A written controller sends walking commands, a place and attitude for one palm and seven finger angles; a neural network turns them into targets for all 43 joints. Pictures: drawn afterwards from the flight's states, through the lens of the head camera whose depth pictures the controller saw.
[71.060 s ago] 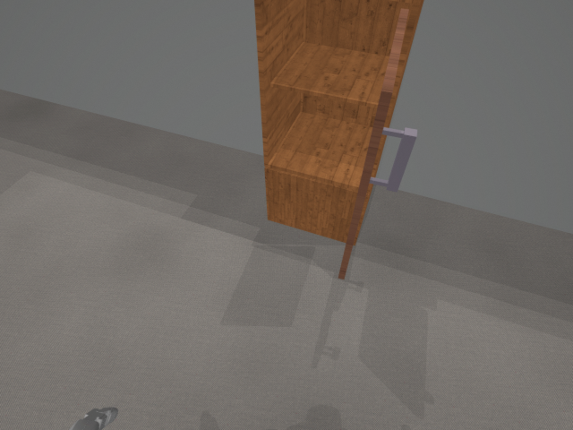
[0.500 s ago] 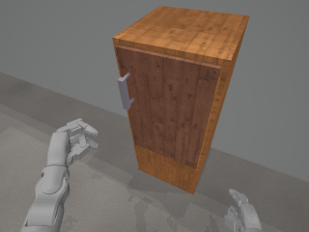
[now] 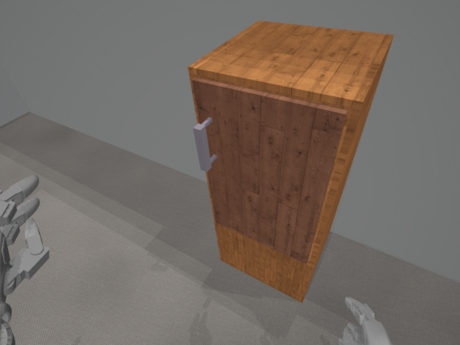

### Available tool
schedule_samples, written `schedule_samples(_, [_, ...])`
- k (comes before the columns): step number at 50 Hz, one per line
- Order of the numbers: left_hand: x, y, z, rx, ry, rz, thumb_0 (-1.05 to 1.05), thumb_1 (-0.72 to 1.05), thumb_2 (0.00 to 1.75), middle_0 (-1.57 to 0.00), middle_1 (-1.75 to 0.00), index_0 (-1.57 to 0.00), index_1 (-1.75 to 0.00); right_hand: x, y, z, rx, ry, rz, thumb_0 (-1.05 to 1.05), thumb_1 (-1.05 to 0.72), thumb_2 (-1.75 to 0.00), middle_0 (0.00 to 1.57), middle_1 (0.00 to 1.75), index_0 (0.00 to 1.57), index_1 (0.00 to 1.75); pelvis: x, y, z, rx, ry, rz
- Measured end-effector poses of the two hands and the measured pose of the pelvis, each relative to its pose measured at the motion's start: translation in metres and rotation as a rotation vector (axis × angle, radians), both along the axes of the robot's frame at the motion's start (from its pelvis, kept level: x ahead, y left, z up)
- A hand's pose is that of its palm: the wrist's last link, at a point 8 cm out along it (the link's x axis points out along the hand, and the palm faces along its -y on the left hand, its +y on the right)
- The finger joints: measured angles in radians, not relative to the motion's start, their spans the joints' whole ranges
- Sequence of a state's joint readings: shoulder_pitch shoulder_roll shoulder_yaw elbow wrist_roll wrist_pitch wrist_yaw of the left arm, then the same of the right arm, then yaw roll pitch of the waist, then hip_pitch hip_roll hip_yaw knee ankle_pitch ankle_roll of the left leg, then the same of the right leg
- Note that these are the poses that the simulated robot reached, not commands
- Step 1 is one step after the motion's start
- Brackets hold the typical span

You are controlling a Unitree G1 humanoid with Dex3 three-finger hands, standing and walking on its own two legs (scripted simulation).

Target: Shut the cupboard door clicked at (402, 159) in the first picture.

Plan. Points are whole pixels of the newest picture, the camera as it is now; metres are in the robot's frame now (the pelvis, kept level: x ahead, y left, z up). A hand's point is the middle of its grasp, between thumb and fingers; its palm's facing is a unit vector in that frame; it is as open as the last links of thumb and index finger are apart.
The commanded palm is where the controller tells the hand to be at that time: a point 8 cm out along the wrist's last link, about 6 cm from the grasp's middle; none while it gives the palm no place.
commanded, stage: draw the hand back to the body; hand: left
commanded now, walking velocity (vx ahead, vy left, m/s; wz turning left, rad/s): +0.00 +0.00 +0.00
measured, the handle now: (207, 144) +0.61 +0.15 +0.01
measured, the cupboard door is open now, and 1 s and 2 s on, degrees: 0 0 0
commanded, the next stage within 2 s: step back with the hand held close in 0.28 s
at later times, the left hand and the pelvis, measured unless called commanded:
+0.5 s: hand (59, 245) +0.19 +0.26 +0.16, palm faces +0.45 -0.78 -0.43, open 7.4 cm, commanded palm +0.14 +0.29 +0.17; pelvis -0.01 -0.01 +0.00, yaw +0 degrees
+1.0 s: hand (16, 283) +0.14 +0.28 +0.16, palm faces +0.39 -0.78 -0.48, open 7.4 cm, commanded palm +0.08 +0.32 +0.17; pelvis -0.06 +0.02 -0.01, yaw -1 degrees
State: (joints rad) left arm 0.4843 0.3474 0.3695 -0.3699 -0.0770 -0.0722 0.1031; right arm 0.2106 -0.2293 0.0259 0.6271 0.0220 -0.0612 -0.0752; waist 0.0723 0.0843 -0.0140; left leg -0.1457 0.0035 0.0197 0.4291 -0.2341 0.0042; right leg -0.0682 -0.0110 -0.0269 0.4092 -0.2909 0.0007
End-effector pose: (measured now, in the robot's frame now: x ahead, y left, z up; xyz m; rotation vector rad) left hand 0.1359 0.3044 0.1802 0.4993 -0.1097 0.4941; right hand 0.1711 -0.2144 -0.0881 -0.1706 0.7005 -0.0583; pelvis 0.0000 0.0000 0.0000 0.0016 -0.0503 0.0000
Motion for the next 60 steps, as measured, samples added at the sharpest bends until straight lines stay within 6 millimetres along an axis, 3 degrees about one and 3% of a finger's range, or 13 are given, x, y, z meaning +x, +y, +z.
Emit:
schedule_samples(8, [0.006, -0.009, -0.012, -0.055, -0.001, -0.011, 0.01, 0.89, 0.89, -0.23, -0.33, -0.23, -0.33, 0.0, -0.01, 0.003, -0.025, -0.017, -0.008, 0.01, -0.91, -0.89, 0.2, 0.3, 0.2, 0.3, -0.003, -0.004, 0.0, 0.003, -0.002, 0.002])
schedule_samples(17, [0.01, -0.019, -0.002, -0.025, -0.029, -0.064, 0.01, 0.89, 0.89, -0.21, -0.3, -0.21, -0.31, 0.002, -0.014, 0.011, -0.014, -0.06, -0.03, 0.01, -0.91, -0.89, 0.2, 0.3, 0.2, 0.3, -0.003, -0.009, 0.0, 0.002, -0.008, -0.01])
schedule_samples(27, [0.012, -0.012, 0.001, 0.033, -0.02, -0.067, 0.01, 0.89, 0.89, -0.21, -0.3, -0.21, -0.3, -0.006, -0.021, 0.002, -0.025, 0.002, -0.051, 0.01, -0.91, -0.89, 0.2, 0.3, 0.2, 0.3, -0.006, -0.006, -0.001, -0.017, 0.045, -0.005])
schedule_samples(37, [0.011, -0.001, -0.001, 0.079, 0.04, -0.13, 0.01, 0.89, 0.89, -0.21, -0.3, -0.21, -0.3, -0.031, -0.023, 0.002, -0.062, 0.067, -0.14, 0.01, -0.91, -0.89, 0.2, 0.3, 0.2, 0.3, -0.02, 0.011, -0.002, -0.005, 0.072, -0.025])
schedule_samples(42, [-0.002, 0.006, 0.001, 0.088, 0.014, -0.146, 0.01, 0.89, 0.89, -0.21, -0.3, -0.21, -0.3, -0.047, -0.016, 0.008, -0.068, 0.056, -0.147, 0.01, -0.91, -0.89, 0.2, 0.3, 0.2, 0.3, -0.036, 0.016, -0.003, -0.008, 0.07, -0.028])
schedule_samples(49, [-0.034, 0.013, -0.001, 0.09, -0.036, -0.147, 0.01, 0.89, 0.89, -0.21, -0.3, -0.21, -0.3, -0.074, -0.006, 0.012, -0.083, 0.034, -0.13, 0.01, -0.91, -0.89, 0.2, 0.3, 0.2, 0.3, -0.061, 0.022, -0.006, -0.023, 0.066, -0.019])
schedule_samples(60, [-0.088, 0.023, -0.006, 0.124, -0.119, -0.074, 0.01, 0.89, 0.89, -0.21, -0.3, -0.21, -0.3, -0.117, -0.001, -0.001, -0.109, 0.053, -0.059, 0.01, -0.9, -0.89, 0.2, 0.3, 0.2, 0.3, -0.098, 0.017, -0.016, -0.038, 0.048, 0.058])
